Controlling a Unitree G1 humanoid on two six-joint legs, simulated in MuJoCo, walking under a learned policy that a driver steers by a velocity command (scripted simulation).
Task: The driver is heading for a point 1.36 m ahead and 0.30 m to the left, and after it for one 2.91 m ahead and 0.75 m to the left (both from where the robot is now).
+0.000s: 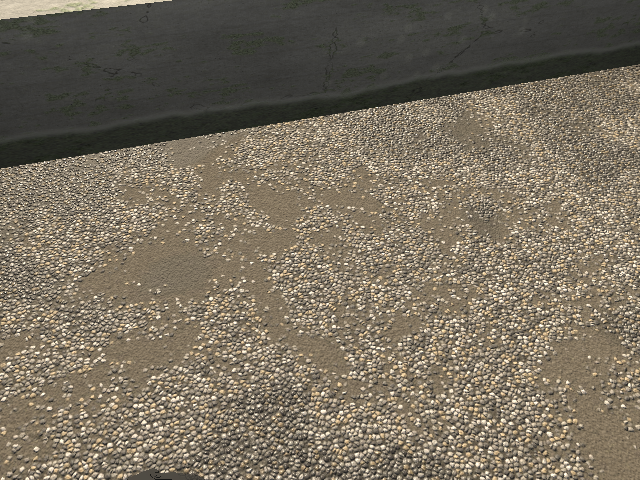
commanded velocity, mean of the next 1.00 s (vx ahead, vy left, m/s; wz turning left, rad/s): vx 0.10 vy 0.00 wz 0.00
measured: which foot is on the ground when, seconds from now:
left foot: down 0.00-1.00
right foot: down 0.00-1.00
